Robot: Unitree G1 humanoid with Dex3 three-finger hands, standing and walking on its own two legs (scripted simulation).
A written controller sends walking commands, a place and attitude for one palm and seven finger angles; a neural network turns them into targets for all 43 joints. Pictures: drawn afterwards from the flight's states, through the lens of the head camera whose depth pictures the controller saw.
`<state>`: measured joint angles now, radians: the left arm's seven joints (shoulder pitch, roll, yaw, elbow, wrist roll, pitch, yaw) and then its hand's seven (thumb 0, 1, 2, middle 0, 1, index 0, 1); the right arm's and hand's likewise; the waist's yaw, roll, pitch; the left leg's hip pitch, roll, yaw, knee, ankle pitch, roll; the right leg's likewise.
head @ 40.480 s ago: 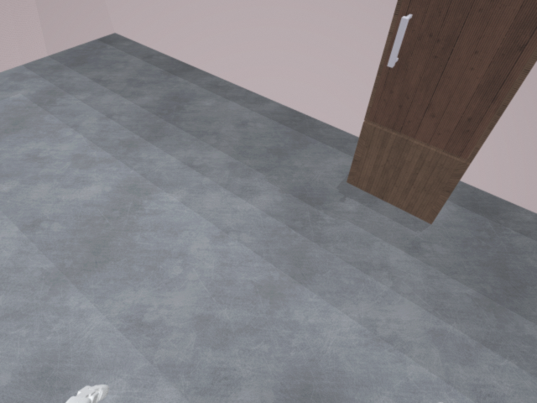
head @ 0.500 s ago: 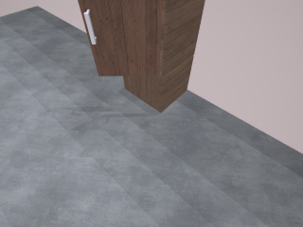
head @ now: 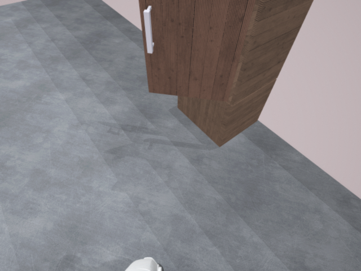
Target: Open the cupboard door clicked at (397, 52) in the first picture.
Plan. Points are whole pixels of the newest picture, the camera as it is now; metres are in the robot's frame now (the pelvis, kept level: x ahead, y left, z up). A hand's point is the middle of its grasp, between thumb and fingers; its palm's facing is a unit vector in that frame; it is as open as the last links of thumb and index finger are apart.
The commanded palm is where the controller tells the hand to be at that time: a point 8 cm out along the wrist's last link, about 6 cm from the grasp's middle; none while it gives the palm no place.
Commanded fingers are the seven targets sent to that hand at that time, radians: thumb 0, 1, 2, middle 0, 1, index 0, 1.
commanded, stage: take the last steps up to it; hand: left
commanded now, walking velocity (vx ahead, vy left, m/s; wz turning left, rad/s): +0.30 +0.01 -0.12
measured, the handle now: (149, 30) +0.94 +0.22 +0.03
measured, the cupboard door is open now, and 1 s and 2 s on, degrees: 44 44 44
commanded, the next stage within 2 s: come to a stop and stand still in 0.82 s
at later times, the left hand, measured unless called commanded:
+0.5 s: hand (137, 203) +0.29 +0.15 -0.14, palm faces -0.09 -0.97 -0.22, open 7.3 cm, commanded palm none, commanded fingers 0.00 0.90 0.90 -0.20 -0.30 -0.20 -0.30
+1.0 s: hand (129, 202) +0.31 +0.18 -0.17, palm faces +0.01 -0.99 -0.12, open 7.3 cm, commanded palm none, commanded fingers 0.00 0.90 0.90 -0.20 -0.30 -0.20 -0.30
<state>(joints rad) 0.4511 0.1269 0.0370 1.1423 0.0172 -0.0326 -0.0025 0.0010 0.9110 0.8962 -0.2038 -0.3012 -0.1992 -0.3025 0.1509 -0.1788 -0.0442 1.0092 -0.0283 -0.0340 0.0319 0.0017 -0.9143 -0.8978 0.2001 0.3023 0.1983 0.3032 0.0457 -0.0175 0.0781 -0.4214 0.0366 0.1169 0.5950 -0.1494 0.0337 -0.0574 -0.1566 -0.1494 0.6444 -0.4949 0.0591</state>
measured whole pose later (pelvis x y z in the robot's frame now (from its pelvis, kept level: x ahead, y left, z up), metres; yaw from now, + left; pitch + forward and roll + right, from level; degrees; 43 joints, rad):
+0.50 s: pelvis +0.16 -0.02 +0.01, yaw -5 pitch +0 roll +1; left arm 0.13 0.17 0.05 0.97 0.02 -0.05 -0.02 0.00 0.91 0.90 -0.20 -0.30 -0.19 -0.30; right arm 0.37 -0.16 -0.04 1.12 -0.02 -0.02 0.01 0.00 -0.92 -0.90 0.20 0.30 0.20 0.30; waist -0.03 0.03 0.05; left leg -0.18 0.05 0.15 0.71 -0.47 0.00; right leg -0.34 -0.05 -0.11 0.60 -0.27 -0.05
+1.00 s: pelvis +0.33 +0.02 +0.02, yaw -4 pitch +0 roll -1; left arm 0.32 0.15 0.03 1.13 0.01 0.00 0.00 0.00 0.92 0.90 -0.20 -0.30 -0.20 -0.30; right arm 0.16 -0.14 -0.02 1.01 -0.02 -0.06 -0.03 -0.01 -0.93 -0.90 0.20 0.30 0.20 0.30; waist 0.03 -0.05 0.07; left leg -0.30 0.01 0.15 0.52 -0.22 0.07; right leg -0.37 -0.07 -0.06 1.05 -0.44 0.00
